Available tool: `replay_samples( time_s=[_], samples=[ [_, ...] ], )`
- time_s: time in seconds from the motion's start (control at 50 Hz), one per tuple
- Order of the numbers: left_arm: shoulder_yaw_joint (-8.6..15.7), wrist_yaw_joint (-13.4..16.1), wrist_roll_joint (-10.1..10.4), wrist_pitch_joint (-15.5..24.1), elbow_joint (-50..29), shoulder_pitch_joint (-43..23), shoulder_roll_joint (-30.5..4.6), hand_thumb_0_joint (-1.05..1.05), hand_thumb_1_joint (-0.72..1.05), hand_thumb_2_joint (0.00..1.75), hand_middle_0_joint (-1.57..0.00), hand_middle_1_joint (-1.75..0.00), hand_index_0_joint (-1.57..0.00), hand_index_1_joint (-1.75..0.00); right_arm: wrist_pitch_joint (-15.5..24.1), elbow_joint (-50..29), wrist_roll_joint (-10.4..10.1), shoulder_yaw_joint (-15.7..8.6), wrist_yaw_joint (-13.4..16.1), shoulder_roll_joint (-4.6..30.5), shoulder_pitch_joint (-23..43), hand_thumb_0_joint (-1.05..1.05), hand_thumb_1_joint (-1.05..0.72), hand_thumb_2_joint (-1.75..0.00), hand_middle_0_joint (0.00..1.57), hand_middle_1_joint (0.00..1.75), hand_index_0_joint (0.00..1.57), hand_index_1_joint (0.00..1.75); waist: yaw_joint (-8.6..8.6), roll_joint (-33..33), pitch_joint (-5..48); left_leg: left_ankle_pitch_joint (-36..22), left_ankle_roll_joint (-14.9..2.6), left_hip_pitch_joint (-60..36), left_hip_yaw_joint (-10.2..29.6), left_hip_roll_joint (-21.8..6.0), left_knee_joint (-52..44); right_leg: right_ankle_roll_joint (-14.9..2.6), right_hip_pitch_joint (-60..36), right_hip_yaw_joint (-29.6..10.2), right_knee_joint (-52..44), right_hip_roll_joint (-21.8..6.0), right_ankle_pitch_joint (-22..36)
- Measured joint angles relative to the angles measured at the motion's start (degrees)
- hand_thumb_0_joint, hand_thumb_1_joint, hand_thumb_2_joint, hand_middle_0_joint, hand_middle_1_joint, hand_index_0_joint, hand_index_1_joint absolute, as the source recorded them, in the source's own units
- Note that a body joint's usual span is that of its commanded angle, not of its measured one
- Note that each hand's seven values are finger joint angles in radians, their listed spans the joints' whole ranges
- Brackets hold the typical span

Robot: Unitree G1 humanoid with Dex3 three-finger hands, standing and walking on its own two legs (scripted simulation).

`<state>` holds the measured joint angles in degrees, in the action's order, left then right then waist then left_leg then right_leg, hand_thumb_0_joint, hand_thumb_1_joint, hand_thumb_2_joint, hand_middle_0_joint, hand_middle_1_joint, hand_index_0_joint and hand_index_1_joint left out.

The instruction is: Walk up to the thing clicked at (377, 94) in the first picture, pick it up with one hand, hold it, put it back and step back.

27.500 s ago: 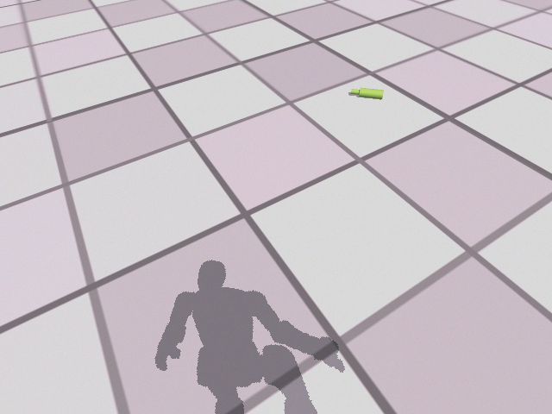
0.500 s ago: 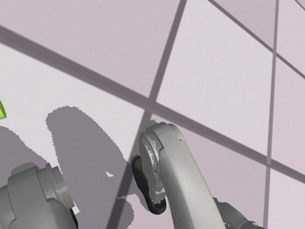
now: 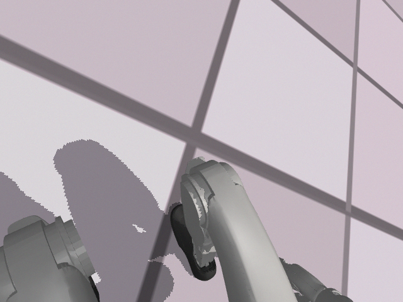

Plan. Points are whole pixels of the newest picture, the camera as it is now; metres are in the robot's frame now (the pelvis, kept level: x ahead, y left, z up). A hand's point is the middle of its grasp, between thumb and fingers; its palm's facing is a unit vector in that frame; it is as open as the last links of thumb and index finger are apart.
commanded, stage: open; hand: left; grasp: from above
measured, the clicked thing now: out of the picture +0.44 +0.36 -0.27
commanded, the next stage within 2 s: withdraw in 0.60 s
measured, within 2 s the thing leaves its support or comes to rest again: neither
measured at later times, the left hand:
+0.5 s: hand out of the picture +0.44 +0.33 -0.24, palm faces -0.46 -0.14 -0.88, open 13.5 cm
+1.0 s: hand out of the picture +0.47 +0.35 -0.18, palm faces -0.28 -0.11 -0.95, open 14.1 cm
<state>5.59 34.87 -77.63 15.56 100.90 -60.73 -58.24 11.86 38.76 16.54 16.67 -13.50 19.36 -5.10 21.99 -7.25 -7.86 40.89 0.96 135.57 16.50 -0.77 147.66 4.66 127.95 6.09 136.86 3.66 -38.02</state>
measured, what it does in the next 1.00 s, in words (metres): stands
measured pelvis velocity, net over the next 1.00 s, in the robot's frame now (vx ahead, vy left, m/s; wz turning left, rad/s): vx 0.01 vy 0.00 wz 0.02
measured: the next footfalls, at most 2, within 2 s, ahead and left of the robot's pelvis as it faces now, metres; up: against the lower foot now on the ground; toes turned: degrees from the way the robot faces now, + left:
none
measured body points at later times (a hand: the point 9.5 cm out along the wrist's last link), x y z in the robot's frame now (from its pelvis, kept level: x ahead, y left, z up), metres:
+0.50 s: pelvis +0.00 +0.00 +0.00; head +0.26 +0.14 +0.34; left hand +0.46 +0.34 -0.19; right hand +0.06 -0.25 -0.06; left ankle +0.06 +0.13 -0.26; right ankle +0.12 -0.14 -0.26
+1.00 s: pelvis +0.01 +0.00 +0.01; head +0.25 +0.13 +0.37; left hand +0.48 +0.35 -0.12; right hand +0.07 -0.26 -0.06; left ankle +0.06 +0.13 -0.26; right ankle +0.12 -0.14 -0.26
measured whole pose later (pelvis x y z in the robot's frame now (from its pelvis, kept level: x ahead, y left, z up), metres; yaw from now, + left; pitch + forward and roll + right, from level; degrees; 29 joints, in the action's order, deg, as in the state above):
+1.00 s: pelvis +0.01 +0.00 +0.01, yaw +1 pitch +31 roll -14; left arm 8.3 30.8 -72.8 8.9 83.2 -55.6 -51.1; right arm 10.2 39.7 13.3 10.9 -15.8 18.1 -9.0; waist 18.1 -3.2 -1.2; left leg 41.3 1.7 136.9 15.2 -0.5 145.3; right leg 3.3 130.0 5.5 136.0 2.4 -38.9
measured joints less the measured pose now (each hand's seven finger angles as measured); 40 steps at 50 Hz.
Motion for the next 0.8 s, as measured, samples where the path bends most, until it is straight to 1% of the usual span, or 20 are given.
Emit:
replay_samples(
  time_s=[0.16, 0.26, 0.36, 0.4, 0.46, 0.5, 0.52, 0.6, 0.7, 0.76, 0.8],
  samples=[
    [0.45, -0.63, 0.52, -0.88, -1.58, 0.17, 0.03, 0.0, -0.09, 0.69, -0.5, -0.62, -0.48, -0.64, -0.03, -0.19, -0.23, -0.2, -0.14, 0.03, -0.26, 0.0, -0.9, -0.9, 0.2, 0.3, 0.2, 0.3, 0.11, -0.12, -0.09, 0.05, -0.06, 0.2, 0.14, 0.06, 0.05, -0.35, 0.0, 0.2, -0.14, -0.06, -0.04],
    [0.8, -1.36, 0.85, -1.0, -1.55, 0.46, -0.07, 0.0, -0.21, 0.77, -0.4, -0.69, -0.37, -0.72, -0.3, -0.25, -0.27, 0.14, -0.27, -0.1, -0.25, 0.0, -0.9, -0.9, 0.2, 0.3, 0.2, 0.3, 0.2, 0.04, -0.03, 0.03, 0.01, 0.11, 0.2, 0.18, 0.01, -0.54, -0.13, 0.3, -0.15, -0.19, -0.07],
    [0.51, -2.08, 1.33, -0.72, -1.47, 0.61, -0.44, 0.0, -0.31, 0.85, -0.32, -0.76, -0.28, -0.79, -0.53, -0.58, -0.36, 0.28, -0.18, -0.24, -0.17, 0.0, -0.9, -0.9, 0.2, 0.3, 0.2, 0.3, 0.06, 0.27, -0.16, -0.1, -0.18, 0.23, 0.17, 0.09, 0.04, -0.01, -0.07, 0.23, -0.22, -0.09, 0.03],
    [0.59, -2.23, 1.37, -0.42, -1.83, 0.74, -0.47, 0.0, -0.34, 0.88, -0.29, -0.78, -0.25, -0.82, -0.68, -0.65, -0.45, 0.25, 0.02, -0.35, -0.19, 0.0, -0.9, -0.9, 0.2, 0.3, 0.2, 0.3, -0.08, 0.35, -0.23, -0.16, -0.23, 0.3, 0.13, 0.07, -0.03, -0.11, -0.03, 0.23, -0.32, -0.09, 0.1],
    [-0.01, -2.57, 1.43, -0.09, -1.93, 0.65, -0.47, 0.0, -0.38, 0.91, -0.25, -0.82, -0.21, -0.86, -0.81, -0.8, -0.47, 0.45, -0.04, -0.42, -0.21, 0.0, -0.9, -0.9, 0.2, 0.3, 0.2, 0.3, -0.15, 0.31, -0.44, -0.21, -0.26, 0.24, 0.01, 0.09, -0.12, -0.29, -0.11, 0.18, -0.35, -0.16, 0.1],
    [0.18, -2.76, 1.19, 0.27, -2.5, 0.77, -0.5, 0.0, -0.4, 0.93, -0.22, -0.84, -0.19, -0.88, -0.84, -0.91, -0.55, 0.64, -0.04, -0.48, -0.23, 0.0, -0.9, -0.9, 0.2, 0.3, 0.2, 0.3, -0.21, 0.13, -0.59, -0.2, -0.24, 0.1, 0.01, 0.09, -0.13, -0.18, -0.22, 0.17, -0.35, -0.15, 0.12],
    [0.45, -2.65, 1.05, 0.49, -2.78, 0.81, -0.51, 0.0, -0.41, 0.94, -0.21, -0.85, -0.18, -0.89, -0.89, -0.93, -0.54, 0.71, 0.0, -0.53, -0.28, 0.0, -0.9, -0.9, 0.2, 0.3, 0.2, 0.3, -0.25, 0.05, -0.56, -0.19, -0.19, 0.08, 0.06, 0.1, -0.13, -0.18, -0.23, 0.2, -0.36, -0.16, 0.14],
    [-0.11, -2.09, 0.85, 0.59, -2.07, 0.56, -0.55, 0.0, -0.45, 0.97, -0.17, -0.9, -0.13, -0.93, -0.96, -0.91, -0.49, 0.94, -0.03, -0.62, -0.21, 0.0, -0.9, -0.9, 0.2, 0.3, 0.2, 0.3, -0.15, -0.15, -0.33, -0.12, -0.14, 0.07, 0.23, 0.09, -0.03, -0.13, -0.23, 0.31, -0.33, -0.12, 0.12],
    [0.12, -1.63, 0.31, 0.37, -2.39, 0.55, -0.43, 0.0, -0.49, 1.01, -0.13, -0.93, -0.1, -0.97, -0.77, -1.08, -0.57, 0.6, 0.06, -0.46, -0.38, 0.0, -0.89, -0.9, 0.2, 0.3, 0.2, 0.3, -0.17, -0.1, -0.18, -0.09, -0.18, 0.28, 0.18, 0.06, 0.01, -0.5, -0.02, 0.33, -0.31, -0.12, 0.11],
    [0.62, -1.57, 0.19, 0.14, -2.62, 0.65, -0.4, 0.0, -0.5, 1.02, -0.11, -0.95, -0.08, -0.98, -0.67, -1.05, -0.54, 0.36, -0.04, -0.31, -0.46, 0.0, -0.9, -0.9, 0.2, 0.3, 0.2, 0.3, -0.14, -0.03, -0.08, 0.0, -0.14, 0.34, 0.13, 0.07, 0.03, -0.62, 0.08, 0.3, -0.23, -0.16, 0.02],
    [1.55, -1.54, 0.07, -0.07, -3.6, 0.94, -0.27, 0.0, -0.5, 1.01, -0.11, -0.97, -0.08, -0.99, -0.53, -1.05, -0.55, -0.02, -0.17, -0.25, -0.71, 0.0, -0.9, -0.9, 0.2, 0.3, 0.2, 0.3, -0.3, 0.07, 0.02, 0.09, -0.03, 0.33, 0.12, 0.1, 0.01, -0.71, 0.15, 0.29, -0.17, -0.21, -0.06]
  ],
)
